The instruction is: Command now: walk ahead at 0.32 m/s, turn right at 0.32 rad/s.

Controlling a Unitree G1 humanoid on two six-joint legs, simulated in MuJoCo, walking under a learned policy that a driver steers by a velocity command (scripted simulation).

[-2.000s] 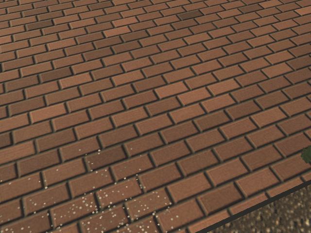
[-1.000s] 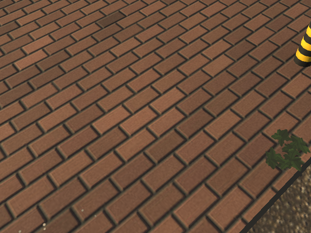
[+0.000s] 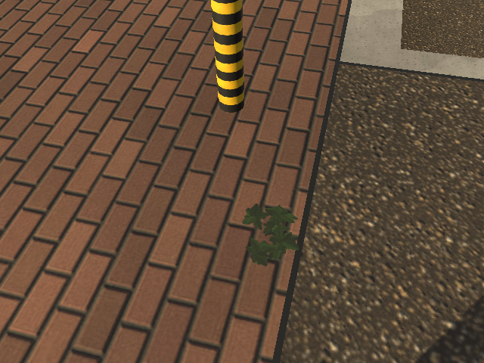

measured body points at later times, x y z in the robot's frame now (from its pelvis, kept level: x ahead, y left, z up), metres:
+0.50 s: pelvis +0.21 -0.02 -0.02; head +0.25 -0.01 +0.43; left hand +0.46 +0.21 -0.07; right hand +0.15 -0.30 -0.14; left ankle +0.04 +0.13 -0.74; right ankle +0.33 -0.14 -0.75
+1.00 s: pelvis +0.34 +0.01 -0.02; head +0.38 +0.04 +0.43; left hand +0.38 +0.33 -0.13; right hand +0.61 -0.20 -0.08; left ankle +0.37 +0.12 -0.74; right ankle +0.33 -0.14 -0.71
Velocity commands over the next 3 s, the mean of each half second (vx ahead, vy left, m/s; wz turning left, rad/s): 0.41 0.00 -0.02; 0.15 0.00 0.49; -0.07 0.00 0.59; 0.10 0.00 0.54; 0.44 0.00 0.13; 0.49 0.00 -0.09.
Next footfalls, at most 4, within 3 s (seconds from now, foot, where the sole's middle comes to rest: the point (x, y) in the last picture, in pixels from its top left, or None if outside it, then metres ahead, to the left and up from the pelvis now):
0.06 left None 0.07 0.13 -0.78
0.50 right None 0.37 -0.14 -0.78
0.94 left None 0.41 0.13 -0.78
1.42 right None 0.47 -0.11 -0.78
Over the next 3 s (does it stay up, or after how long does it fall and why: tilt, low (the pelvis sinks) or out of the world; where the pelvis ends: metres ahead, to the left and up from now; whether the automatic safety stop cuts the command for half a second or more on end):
stays up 0.59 0.41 -0.01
